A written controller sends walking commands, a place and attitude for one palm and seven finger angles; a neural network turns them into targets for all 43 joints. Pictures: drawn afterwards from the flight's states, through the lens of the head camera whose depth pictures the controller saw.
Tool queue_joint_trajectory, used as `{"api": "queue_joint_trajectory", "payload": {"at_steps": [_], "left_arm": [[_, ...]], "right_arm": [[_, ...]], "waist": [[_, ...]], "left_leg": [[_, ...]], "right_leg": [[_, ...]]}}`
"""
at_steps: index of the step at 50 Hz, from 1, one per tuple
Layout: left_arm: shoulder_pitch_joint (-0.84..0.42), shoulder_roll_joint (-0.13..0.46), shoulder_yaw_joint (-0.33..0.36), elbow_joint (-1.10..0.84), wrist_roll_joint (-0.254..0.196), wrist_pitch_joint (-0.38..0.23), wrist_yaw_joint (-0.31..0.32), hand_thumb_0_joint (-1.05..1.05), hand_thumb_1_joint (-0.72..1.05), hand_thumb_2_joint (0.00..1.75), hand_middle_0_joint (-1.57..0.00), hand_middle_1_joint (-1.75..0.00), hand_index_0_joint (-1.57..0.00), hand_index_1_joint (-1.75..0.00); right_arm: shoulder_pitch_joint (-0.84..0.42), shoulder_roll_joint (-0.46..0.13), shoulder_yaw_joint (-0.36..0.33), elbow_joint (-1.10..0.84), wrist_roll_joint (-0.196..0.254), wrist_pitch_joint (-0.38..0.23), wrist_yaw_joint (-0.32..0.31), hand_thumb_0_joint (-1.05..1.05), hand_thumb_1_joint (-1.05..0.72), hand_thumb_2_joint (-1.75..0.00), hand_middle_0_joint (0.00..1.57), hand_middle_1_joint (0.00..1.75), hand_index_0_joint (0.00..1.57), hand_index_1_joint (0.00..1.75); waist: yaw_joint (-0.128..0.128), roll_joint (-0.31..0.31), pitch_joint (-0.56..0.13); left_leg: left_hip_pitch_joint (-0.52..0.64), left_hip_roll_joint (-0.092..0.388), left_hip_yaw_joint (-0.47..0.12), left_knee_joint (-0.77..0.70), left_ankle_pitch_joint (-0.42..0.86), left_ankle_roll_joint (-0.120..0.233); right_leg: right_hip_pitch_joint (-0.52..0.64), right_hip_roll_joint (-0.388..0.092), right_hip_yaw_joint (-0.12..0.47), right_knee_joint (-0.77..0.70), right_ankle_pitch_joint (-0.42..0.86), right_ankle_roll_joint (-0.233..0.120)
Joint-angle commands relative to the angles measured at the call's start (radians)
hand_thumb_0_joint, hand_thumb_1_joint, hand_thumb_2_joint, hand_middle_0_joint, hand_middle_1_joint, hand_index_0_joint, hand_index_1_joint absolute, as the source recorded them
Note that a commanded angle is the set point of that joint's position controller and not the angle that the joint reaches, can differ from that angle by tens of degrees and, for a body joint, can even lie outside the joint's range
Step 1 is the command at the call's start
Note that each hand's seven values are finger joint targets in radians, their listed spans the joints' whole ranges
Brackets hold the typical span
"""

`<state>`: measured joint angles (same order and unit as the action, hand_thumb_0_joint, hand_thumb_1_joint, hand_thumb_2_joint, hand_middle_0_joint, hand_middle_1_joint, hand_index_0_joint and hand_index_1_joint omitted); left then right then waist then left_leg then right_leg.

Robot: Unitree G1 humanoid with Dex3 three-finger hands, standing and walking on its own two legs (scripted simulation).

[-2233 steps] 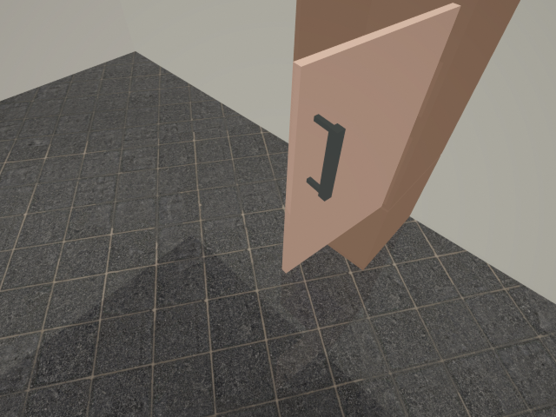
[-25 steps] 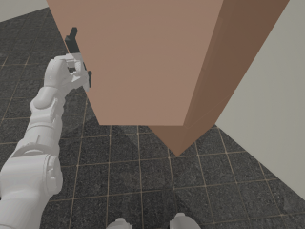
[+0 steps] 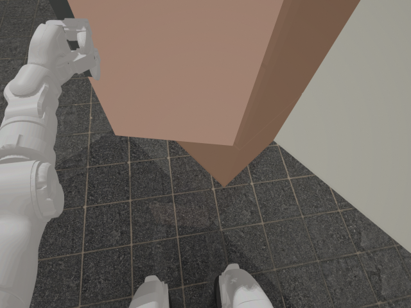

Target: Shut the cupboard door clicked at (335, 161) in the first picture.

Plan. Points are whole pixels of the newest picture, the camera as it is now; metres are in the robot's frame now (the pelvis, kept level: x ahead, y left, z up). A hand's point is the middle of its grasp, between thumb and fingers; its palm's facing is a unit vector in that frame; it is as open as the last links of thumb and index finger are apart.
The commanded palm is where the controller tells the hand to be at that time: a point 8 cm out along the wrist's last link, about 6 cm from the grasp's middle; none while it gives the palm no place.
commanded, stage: push the door shut along its arc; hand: left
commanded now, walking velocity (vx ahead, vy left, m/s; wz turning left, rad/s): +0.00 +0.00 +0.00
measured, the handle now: (79, 32) +0.61 +0.17 +0.13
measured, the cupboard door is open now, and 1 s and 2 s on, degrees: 42 30 30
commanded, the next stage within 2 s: pull the fist back off the door in 0.72 s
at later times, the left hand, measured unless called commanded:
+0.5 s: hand (133, 30) +0.59 +0.07 +0.14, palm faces -0.39 -0.92 +0.02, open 3.1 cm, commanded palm +0.61 +0.13 +0.13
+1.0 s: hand (137, 18) +0.64 +0.07 +0.14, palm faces -0.02 -1.00 +0.10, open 2.8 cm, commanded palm +0.62 +0.10 +0.13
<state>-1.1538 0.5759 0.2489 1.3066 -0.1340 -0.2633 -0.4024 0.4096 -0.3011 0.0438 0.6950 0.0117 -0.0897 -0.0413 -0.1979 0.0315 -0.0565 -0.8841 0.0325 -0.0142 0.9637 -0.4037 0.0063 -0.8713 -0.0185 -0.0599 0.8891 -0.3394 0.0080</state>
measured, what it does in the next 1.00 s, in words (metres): stands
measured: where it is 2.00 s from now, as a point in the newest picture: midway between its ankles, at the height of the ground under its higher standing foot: outside the picture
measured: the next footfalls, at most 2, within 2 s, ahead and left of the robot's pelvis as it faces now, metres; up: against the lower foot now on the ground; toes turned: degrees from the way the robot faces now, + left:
none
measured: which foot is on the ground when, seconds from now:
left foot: down 0.00-1.00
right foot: down 0.00-1.00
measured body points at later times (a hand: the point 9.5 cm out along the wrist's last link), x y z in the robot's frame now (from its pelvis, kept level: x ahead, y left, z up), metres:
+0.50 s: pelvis +0.02 +0.00 -0.01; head +0.17 +0.01 +0.41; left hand +0.61 +0.12 +0.15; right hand -0.03 -0.26 -0.11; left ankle +0.03 +0.11 -0.68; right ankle +0.04 -0.13 -0.68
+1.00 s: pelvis +0.02 +0.00 -0.02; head +0.19 +0.00 +0.40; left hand +0.63 +0.12 +0.13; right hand -0.07 -0.24 -0.11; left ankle +0.03 +0.11 -0.68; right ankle +0.04 -0.13 -0.68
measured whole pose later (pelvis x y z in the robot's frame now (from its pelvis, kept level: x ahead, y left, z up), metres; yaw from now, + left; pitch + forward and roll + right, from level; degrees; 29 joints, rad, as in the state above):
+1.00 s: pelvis +0.02 +0.00 -0.02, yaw -2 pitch +27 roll -4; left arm -1.45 0.55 0.41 1.37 0.04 -0.13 -0.02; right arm 0.51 -0.27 0.05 0.63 -0.09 -0.04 0.04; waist -0.31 0.07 -0.09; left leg -1.09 0.06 -0.02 1.06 -0.46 0.00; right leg -1.07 0.01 -0.06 0.96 -0.37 0.01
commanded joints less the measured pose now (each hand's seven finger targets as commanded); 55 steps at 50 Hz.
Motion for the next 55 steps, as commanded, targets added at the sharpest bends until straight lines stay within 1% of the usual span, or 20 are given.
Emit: {"api": "queue_joint_trajectory", "payload": {"at_steps": [1, 4, 10, 13, 17, 18, 22, 25, 30, 35, 38, 41, 42, 43, 44, 45, 47, 49, 52, 55], "left_arm": [[-0.648, 0.119, -0.003, -0.243, -0.002, -0.056, -0.035, 0.0, 0.9, 0.9, -1.3, -1.5, -1.3, -1.5], [-0.673, 0.087, -0.025, -0.222, 0.0, -0.041, -0.034, 0.0, 0.9, 0.9, -1.3, -1.5, -1.3, -1.5], [-0.7, 0.14, 0.002, -0.171, 0.022, -0.018, -0.028, 0.0, 0.9, 0.9, -1.3, -1.5, -1.3, -1.5], [-0.749, 0.156, 0.001, -0.22, 0.036, -0.031, -0.039, 0.0, 0.9, 0.9, -1.3, -1.5, -1.3, -1.5], [-0.763, 0.103, -0.023, -0.21, 0.028, -0.016, -0.057, 0.0, 0.9, 0.9, -1.3, -1.5, -1.3, -1.5], [-0.778, 0.133, -0.007, -0.222, 0.032, -0.012, -0.061, 0.0, 0.9, 0.9, -1.3, -1.5, -1.3, -1.5], [-0.774, 0.172, 0.034, -0.149, 0.041, 0.02, -0.046, 0.0, 0.9, 0.9, -1.3, -1.5, -1.3, -1.5], [-0.775, 0.267, 0.09, -0.114, 0.079, 0.026, -0.011, 0.0, 0.9, 0.9, -1.3, -1.5, -1.3, -1.5], [-0.771, 0.35, 0.118, -0.101, 0.14, 0.014, 0.005, 0.0, 0.9, 0.9, -1.3, -1.5, -1.3, -1.5], [-0.818, 0.358, 0.094, -0.069, 0.15, 0.044, -0.04, 0.0, 0.9, 0.9, -1.3, -1.5, -1.3, -1.5], [-0.886, 0.319, 0.064, -0.085, 0.14, 0.056, -0.063, 0.0, 0.9, 0.9, -1.3, -1.5, -1.3, -1.5], [-0.9, 0.3, 0.043, -0.038, 0.138, 0.075, -0.071, 0.0, 0.9, 0.9, -1.3, -1.5, -1.3, -1.5], [-0.893, 0.322, 0.235, -0.068, 0.072, 0.095, 0.116, 0.0, 0.9, 0.9, -1.3, -1.5, -1.3, -1.5], [-0.846, 0.263, 0.195, -0.046, 0.1, 0.107, 0.209, 0.0, 0.9, 0.9, -1.3, -1.5, -1.3, -1.5], [-0.812, 0.196, 0.166, -0.03, 0.105, 0.115, 0.264, 0.0, 0.9, 0.9, -1.3, -1.5, -1.3, -1.5], [-0.811, 0.191, 0.191, -0.063, 0.107, 0.112, 0.32, 0.0, 0.9, 0.9, -1.3, -1.5, -1.3, -1.5], [-0.814, 0.18, 0.212, -0.141, 0.144, 0.076, 0.447, 0.0, 0.9, 0.9, -1.3, -1.5, -1.3, -1.5], [-0.816, 0.115, 0.156, -0.241, 0.224, 0.011, 0.555, 0.0, 0.9, 0.9, -1.3, -1.5, -1.3, -1.5], [-0.777, 0.108, 0.111, -0.221, 0.3, -0.034, 0.583, 0.0, 0.9, 0.9, -1.3, -1.5, -1.3, -1.5], [-0.773, 0.109, 0.091, -0.183, 0.269, -0.014, 0.52, 0.0, 0.9, 0.9, -1.3, -1.5, -1.3, -1.5]], "right_arm": [[0.171, -0.187, -0.073, -0.036, -0.005, -0.019, -0.013, 0.0, -0.9, -0.9, 0.2, 0.3, 0.2, 0.3], [0.178, -0.183, -0.072, -0.025, -0.008, -0.021, -0.012, 0.0, -0.9, -0.9, 0.2, 0.3, 0.2, 0.3], [0.194, -0.185, -0.068, -0.017, -0.013, -0.019, -0.012, 0.0, -0.9, -0.9, 0.2, 0.3, 0.2, 0.3], [0.207, -0.183, -0.073, -0.013, -0.02, -0.02, -0.01, 0.0, -0.9, -0.9, 0.2, 0.3, 0.2, 0.3], [0.219, -0.182, -0.076, -0.011, -0.027, -0.017, -0.008, 0.0, -0.9, -0.9, 0.2, 0.3, 0.2, 0.3], [0.222, -0.187, -0.08, -0.009, -0.028, -0.013, -0.008, 0.0, -0.9, -0.9, 0.2, 0.3, 0.2, 0.3], [0.234, -0.183, -0.069, -0.018, -0.03, -0.002, -0.009, 0.0, -0.9, -0.9, 0.2, 0.3, 0.2, 0.3], [0.244, -0.182, -0.063, -0.032, -0.036, 0.013, -0.005, 0.0, -0.9, -0.9, 0.2, 0.3, 0.2, 0.3], [0.263, -0.177, -0.059, -0.064, -0.046, 0.036, -0.001, 0.0, -0.9, -0.9, 0.2, 0.3, 0.2, 0.3], [0.278, -0.179, -0.061, -0.062, -0.04, 0.053, -0.011, 0.0, -0.9, -0.9, 0.2, 0.3, 0.2, 0.3], [0.288, -0.178, -0.065, -0.047, -0.041, 0.05, -0.012, 0.0, -0.9, -0.9, 0.2, 0.3, 0.2, 0.3], [0.286, -0.177, -0.058, -0.029, -0.043, 0.052, -0.013, 0.0, -0.9, -0.9, 0.2, 0.3, 0.2, 0.3], [0.33, -0.148, -0.039, -0.063, -0.06, 0.039, 0.007, 0.0, -0.9, -0.9, 0.2, 0.3, 0.2, 0.3], [0.338, -0.151, -0.039, -0.068, -0.066, 0.038, 0.026, 0.0, -0.9, -0.9, 0.2, 0.3, 0.2, 0.3], [0.331, -0.149, -0.045, -0.068, -0.071, 0.039, 0.038, 0.0, -0.9, -0.9, 0.2, 0.3, 0.2, 0.3], [0.348, -0.155, -0.053, -0.069, -0.086, 0.042, 0.048, 0.0, -0.9, -0.9, 0.2, 0.3, 0.2, 0.3], [0.355, -0.148, -0.057, -0.078, -0.105, 0.043, 0.075, 0.0, -0.9, -0.9, 0.2, 0.3, 0.2, 0.3], [0.351, -0.132, -0.066, -0.077, -0.125, 0.04, 0.105, 0.0, -0.9, -0.9, 0.2, 0.3, 0.2, 0.3], [0.36, -0.145, -0.082, -0.059, -0.128, 0.052, 0.127, 0.0, -0.9, -0.9, 0.2, 0.3, 0.2, 0.3], [0.345, -0.154, -0.091, -0.064, -0.102, 0.069, 0.116, 0.0, -0.9, -0.9, 0.2, 0.3, 0.2, 0.3]], "waist": [[-0.086, 0.138, -0.504], [-0.101, 0.143, -0.486], [-0.116, 0.134, -0.466], [-0.113, 0.196, -0.555], [-0.126, 0.21, -0.556], [-0.125, 0.205, -0.589], [-0.13, 0.164, -0.533], [-0.129, 0.14, -0.525], [-0.13, 0.118, -0.568], [-0.157, 0.092, -0.58], [-0.174, 0.152, -0.614], [-0.194, 0.156, -0.563], [-0.141, 0.235, -0.572], [-0.146, 0.21, -0.611], [-0.151, 0.206, -0.581], [-0.157, 0.148, -0.586], [-0.137, 0.171, -0.607], [-0.126, 0.24, -0.646], [-0.132, 0.209, -0.628], [-0.137, 0.159, -0.601]], "left_leg": [[0.421, -0.008, -0.071, -0.106, 0.216, 0.016], [0.42, -0.007, -0.073, -0.099, 0.214, 0.016], [0.374, -0.006, -0.066, -0.078, 0.233, 0.021], [0.434, -0.006, -0.069, -0.054, 0.314, 0.016], [0.48, -0.004, -0.08, -0.041, 0.377, 0.014], [0.489, 0.0, -0.083, -0.035, 0.396, 0.011], [0.405, -0.008, -0.072, -0.03, 0.376, 0.019], [0.319, -0.008, -0.055, -0.008, 0.369, 0.024], [0.234, -0.015, -0.032, 0.018, 0.374, 0.03], [0.192, -0.018, -0.019, 0.031, 0.341, 0.037], [0.244, -0.016, -0.026, 0.038, 0.351, 0.035], [0.212, -0.013, -0.024, 0.053, 0.317, 0.039], [0.201, 0.001, -0.049, 0.031, 0.334, 0.029], [0.225, 0.008, -0.058, 0.022, 0.342, 0.02], [0.221, 0.012, -0.058, 0.024, 0.334, 0.017], [0.228, 0.016, -0.067, 0.02, 0.336, 0.019], [0.238, 0.007, -0.064, 0.014, 0.356, 0.017], [0.288, 0.008, -0.061, 0.023, 0.382, 0.009], [0.317, 0.006, -0.059, -0.002, 0.375, 0.008], [0.291, -0.007, -0.037, -0.055, 0.282, 0.015]], "right_leg": [[0.069, 0.053, 0.021, -0.109, 0.123, -0.031], [0.034, 0.055, 0.014, -0.107, 0.113, -0.029], [0.026, 0.057, 0.013, -0.099, 0.127, -0.029], [0.022, 0.059, 0.013, -0.079, 0.176, -0.032], [-0.013, 0.067, -0.002, -0.068, 0.198, -0.038], [-0.009, 0.066, 0.0, -0.062, 0.214, -0.035], [0.005, 0.069, -0.004, -0.054, 0.221, -0.036], [0.04, 0.065, 0.008, -0.041, 0.249, -0.03], [0.119, 0.067, 0.019, -0.016, 0.316, -0.024], [0.144, 0.07, 0.026, -0.023, 0.332, -0.019], [0.101, 0.073, 0.019, -0.022, 0.319, -0.022], [0.058, 0.075, 0.014, -0.024, 0.276, -0.022], [0.059, 0.065, 0.016, -0.042, 0.255, -0.025], [0.05, 0.063, 0.008, -0.03, 0.24, -0.016], [0.017, 0.06, 0.001, -0.029, 0.221, -0.014], [0.022, 0.06, -0.005, -0.031, 0.217, -0.006], [0.042, 0.06, -0.002, -0.031, 0.232, -0.007], [0.009, 0.06, -0.003, -0.02, 0.232, -0.009], [0.025, 0.063, -0.004, -0.035, 0.222, -0.016], [0.122, 0.065, 0.011, -0.087, 0.213, -0.015]]}}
